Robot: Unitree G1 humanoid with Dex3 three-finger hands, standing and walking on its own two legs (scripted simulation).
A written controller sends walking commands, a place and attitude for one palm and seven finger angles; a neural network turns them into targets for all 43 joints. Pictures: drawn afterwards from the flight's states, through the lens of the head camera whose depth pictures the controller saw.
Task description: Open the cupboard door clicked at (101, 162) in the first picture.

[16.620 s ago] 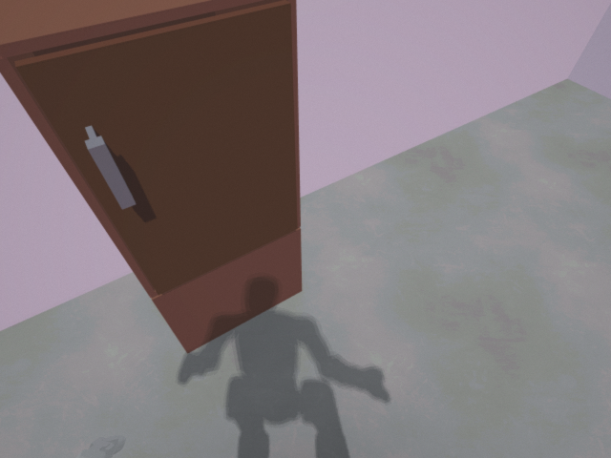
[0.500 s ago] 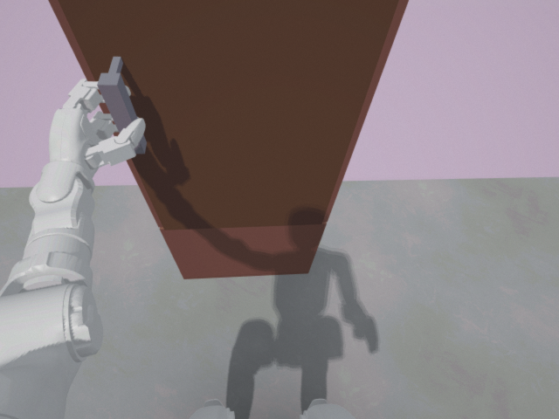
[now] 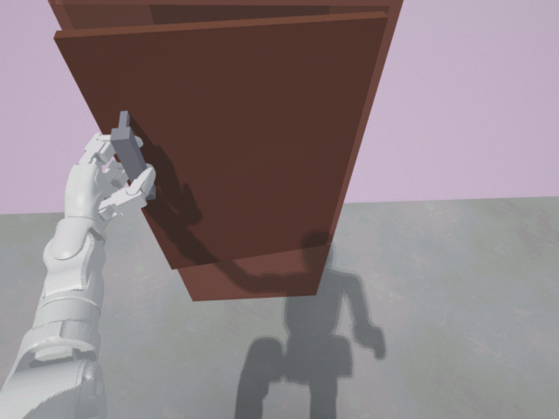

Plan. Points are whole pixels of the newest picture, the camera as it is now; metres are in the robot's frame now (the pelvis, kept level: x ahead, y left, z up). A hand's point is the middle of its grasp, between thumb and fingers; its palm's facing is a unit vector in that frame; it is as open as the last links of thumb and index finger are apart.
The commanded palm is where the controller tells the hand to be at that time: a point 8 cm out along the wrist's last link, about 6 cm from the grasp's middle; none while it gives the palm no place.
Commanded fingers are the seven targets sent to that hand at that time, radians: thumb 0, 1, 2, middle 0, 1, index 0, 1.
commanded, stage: pull the door open along its arc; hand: left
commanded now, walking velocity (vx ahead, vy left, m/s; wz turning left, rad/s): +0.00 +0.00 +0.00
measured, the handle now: (136, 157) +0.48 +0.21 +0.10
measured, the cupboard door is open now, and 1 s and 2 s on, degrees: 8 39 39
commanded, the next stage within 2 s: open thumb and fingers to let go in 0.52 s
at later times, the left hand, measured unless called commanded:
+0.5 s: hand (194, 301) +0.25 +0.09 +0.10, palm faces +0.39 -0.92 +0.04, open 7.1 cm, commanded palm +0.19 +0.16 +0.09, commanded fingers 0.00 0.90 0.90 -0.40 -1.35 -0.40 -1.35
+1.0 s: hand (208, 294) +0.26 +0.08 +0.10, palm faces +0.42 -0.91 +0.01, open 9.9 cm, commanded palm +0.21 +0.13 +0.09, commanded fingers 0.00 -0.50 0.30 -0.30 -1.20 -0.30 -1.20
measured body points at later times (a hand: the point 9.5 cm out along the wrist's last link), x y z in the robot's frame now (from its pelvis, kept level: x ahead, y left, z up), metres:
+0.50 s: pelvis +0.00 -0.03 +0.01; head -0.01 -0.04 +0.46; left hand +0.23 +0.14 +0.10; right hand +0.22 -0.21 -0.06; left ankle -0.01 +0.10 -0.70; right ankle -0.02 -0.11 -0.70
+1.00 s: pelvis -0.02 -0.05 +0.01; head -0.01 -0.08 +0.46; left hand +0.23 +0.13 +0.10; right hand +0.15 -0.27 -0.10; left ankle -0.01 +0.10 -0.70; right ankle -0.02 -0.11 -0.70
